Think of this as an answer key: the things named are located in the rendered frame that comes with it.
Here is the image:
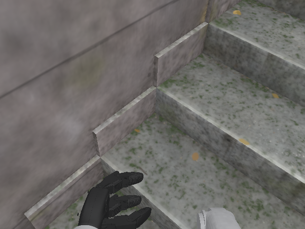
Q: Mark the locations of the stairs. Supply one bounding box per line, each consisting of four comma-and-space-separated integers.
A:
45, 0, 305, 229

